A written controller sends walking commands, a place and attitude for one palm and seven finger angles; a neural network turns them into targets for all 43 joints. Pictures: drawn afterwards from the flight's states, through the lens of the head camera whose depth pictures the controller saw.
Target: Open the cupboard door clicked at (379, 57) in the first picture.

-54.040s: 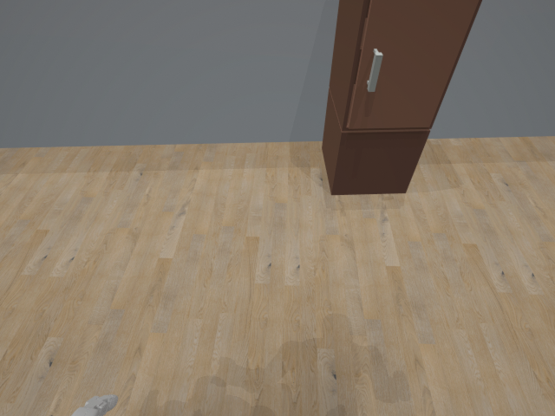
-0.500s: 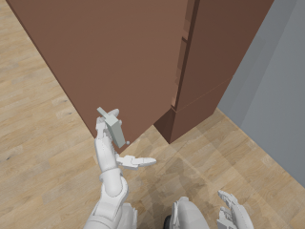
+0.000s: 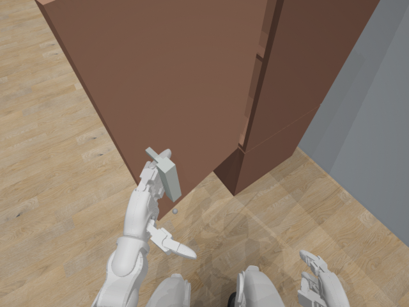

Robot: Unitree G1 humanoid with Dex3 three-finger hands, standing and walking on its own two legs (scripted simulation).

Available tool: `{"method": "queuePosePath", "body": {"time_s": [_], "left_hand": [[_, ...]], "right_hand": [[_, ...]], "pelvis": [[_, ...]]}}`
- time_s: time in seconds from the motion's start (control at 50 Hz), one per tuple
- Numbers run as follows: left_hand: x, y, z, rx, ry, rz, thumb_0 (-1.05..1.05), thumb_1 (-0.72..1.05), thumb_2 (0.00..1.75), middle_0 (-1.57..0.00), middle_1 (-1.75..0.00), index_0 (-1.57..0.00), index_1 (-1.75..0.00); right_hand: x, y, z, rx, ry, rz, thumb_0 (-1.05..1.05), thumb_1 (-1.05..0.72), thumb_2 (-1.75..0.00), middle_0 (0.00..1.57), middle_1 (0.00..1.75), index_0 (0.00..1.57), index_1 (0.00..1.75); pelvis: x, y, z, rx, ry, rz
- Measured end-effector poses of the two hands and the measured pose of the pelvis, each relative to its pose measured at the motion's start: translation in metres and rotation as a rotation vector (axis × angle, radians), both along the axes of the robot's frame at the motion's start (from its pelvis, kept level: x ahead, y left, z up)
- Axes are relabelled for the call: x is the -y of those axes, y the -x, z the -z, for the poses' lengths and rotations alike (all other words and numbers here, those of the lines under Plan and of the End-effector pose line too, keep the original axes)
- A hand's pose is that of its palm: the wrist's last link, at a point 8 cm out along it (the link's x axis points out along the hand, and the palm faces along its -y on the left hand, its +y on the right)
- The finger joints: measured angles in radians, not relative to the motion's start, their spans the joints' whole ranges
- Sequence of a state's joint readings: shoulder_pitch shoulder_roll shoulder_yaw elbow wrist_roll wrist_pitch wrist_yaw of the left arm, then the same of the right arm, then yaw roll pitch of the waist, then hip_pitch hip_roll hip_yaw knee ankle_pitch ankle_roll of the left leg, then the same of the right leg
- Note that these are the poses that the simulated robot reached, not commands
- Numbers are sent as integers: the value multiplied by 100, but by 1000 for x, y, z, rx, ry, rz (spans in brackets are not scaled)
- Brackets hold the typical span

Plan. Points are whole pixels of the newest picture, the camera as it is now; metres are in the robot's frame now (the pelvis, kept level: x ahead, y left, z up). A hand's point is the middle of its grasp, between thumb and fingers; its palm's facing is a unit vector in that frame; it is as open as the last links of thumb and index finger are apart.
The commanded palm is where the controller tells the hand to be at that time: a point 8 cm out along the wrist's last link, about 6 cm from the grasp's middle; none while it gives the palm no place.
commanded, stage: slide the hand sideways off the handle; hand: left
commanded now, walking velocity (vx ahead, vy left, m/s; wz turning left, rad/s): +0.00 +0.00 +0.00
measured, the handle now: (163, 175) +0.36 +0.10 +0.03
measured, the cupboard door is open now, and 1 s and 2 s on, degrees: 100 100 100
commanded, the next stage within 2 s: draw the hand back to the body in 0.90 s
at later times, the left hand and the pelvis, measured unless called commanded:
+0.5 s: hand (161, 239) +0.24 +0.09 +0.02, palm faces -0.09 -1.00 +0.02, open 16.4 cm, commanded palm +0.21 +0.14 +0.02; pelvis +0.01 +0.00 -0.02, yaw +0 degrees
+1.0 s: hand (143, 264) +0.20 +0.11 +0.02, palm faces -0.10 -0.99 -0.02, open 16.3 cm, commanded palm +0.18 +0.17 +0.02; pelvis +0.00 -0.02 -0.03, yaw +0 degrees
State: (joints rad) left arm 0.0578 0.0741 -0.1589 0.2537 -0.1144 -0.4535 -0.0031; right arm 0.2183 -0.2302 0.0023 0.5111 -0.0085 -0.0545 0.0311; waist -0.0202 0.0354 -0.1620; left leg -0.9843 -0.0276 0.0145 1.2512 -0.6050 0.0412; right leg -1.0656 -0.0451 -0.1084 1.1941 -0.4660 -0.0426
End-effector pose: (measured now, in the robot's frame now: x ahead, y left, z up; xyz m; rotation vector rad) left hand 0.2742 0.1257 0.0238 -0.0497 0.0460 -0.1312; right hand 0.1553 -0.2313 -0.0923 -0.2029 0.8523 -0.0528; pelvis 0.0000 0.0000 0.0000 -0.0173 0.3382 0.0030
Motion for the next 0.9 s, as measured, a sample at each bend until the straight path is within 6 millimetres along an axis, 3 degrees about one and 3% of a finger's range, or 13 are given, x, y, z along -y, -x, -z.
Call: {"method": "queuePosePath", "body": {"time_s": [0.1, 0.44, 0.9], "left_hand": [[3, 12, -3, 26, 14, -25, -1, -50, 30, -5, -32, -14, -33], [-17, 45, 3, -34, -43, -29, -1, -50, 30, -13, -30, -13, -30], [-45, 89, -1, -23, -93, -53, -1, -50, 30, -15, -30, -15, -30]], "right_hand": [[-6, -11, -3, 25, 1, -21, 2, -90, -90, 20, 30, 20, 30], [-28, -45, 3, 63, -28, -57, 2, -90, -90, 20, 30, 20, 30], [11, -37, 4, 122, 22, -8, 2, -90, -90, 20, 30, 20, 30]], "pelvis": [[-5, -5, 4, -19, -4, 8], [-5, -13, 14, -42, 6, 2], [19, -3, 24, -30, -1, 1]]}}
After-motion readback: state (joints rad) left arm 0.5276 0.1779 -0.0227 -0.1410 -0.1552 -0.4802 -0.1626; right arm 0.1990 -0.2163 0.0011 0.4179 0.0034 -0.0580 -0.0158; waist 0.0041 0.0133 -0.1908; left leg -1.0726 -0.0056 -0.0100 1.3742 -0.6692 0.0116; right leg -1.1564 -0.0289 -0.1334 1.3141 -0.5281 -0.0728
